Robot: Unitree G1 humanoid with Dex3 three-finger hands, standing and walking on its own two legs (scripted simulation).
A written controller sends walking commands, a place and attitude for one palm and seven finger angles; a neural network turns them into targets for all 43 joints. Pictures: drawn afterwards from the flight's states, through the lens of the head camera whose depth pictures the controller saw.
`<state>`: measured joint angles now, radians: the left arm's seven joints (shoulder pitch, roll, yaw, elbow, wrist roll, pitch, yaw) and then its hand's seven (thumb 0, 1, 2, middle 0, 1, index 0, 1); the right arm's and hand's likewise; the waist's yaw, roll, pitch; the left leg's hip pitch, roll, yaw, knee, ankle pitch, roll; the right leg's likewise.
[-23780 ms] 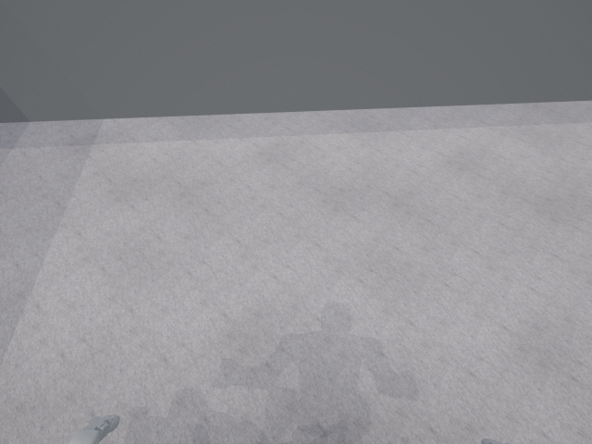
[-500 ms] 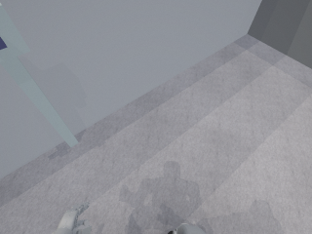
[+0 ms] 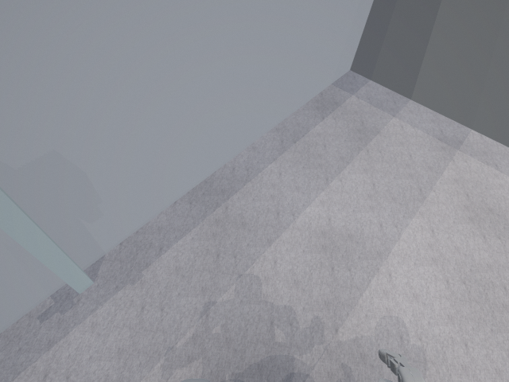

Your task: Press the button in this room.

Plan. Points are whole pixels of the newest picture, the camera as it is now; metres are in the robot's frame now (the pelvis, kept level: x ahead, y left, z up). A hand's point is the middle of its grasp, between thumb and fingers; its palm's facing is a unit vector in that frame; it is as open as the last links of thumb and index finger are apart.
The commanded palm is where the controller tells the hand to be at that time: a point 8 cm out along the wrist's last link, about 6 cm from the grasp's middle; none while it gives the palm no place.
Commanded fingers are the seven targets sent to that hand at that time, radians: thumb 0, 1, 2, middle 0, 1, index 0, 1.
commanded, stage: walk to a spot facing it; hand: left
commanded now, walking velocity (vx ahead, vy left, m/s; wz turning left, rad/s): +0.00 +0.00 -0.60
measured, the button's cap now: out of the picture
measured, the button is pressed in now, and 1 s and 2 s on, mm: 0 0 0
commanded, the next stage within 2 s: turn to face it in 0.56 s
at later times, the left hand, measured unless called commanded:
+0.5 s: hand (211, 302) +0.27 +0.11 -0.15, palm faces -0.35 -0.89 -0.28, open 7.4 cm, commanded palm none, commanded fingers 0.00 0.90 0.90 -0.20 -0.30 -0.20 -0.30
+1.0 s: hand (210, 314) +0.25 +0.11 -0.17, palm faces -0.30 -0.94 -0.18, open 7.4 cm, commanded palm none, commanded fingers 0.00 0.90 0.90 -0.20 -0.30 -0.20 -0.30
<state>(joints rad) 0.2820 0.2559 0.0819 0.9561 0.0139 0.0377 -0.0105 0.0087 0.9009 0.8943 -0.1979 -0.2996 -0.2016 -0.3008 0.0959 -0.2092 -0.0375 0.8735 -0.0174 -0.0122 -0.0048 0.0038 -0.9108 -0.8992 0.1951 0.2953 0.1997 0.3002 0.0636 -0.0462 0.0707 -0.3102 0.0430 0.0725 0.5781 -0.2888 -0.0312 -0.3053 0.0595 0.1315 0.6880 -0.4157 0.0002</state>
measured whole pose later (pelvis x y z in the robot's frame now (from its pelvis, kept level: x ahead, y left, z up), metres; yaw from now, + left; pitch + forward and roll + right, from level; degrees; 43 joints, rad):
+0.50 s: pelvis +0.07 -0.04 -0.01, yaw -20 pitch -1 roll +1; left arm 0.08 0.24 0.07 0.88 0.02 0.00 -0.02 0.01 0.91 0.89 -0.19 -0.30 -0.20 -0.30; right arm 0.30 -0.23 -0.08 0.99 -0.01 0.04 -0.01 0.01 -0.91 -0.90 0.20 0.30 0.20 0.30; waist -0.04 0.03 0.14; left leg -0.26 0.19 0.21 0.98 -0.55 -0.08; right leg -0.38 -0.01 -0.10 0.71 -0.30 -0.07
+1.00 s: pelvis +0.11 -0.03 +0.00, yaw -20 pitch -1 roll -1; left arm 0.19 0.19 0.04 0.98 0.01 0.02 0.02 0.01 0.90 0.89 -0.20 -0.30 -0.20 -0.30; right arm 0.26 -0.16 -0.02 1.03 -0.02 0.02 0.00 0.00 -0.91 -0.90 0.19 0.30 0.20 0.30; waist 0.00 -0.04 0.02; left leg -0.26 0.02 0.02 0.58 -0.32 0.00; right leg -0.28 0.00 -0.08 0.66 -0.41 0.00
